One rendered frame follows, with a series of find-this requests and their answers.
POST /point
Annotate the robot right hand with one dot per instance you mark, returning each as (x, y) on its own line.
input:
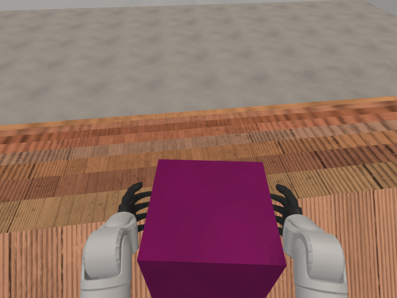
(290, 204)

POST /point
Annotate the left robot forearm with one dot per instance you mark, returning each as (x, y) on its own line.
(106, 270)

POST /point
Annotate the carton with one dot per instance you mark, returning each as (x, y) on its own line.
(210, 231)

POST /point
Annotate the right robot forearm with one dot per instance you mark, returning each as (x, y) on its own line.
(319, 266)

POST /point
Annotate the robot left hand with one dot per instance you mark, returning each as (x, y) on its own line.
(129, 200)

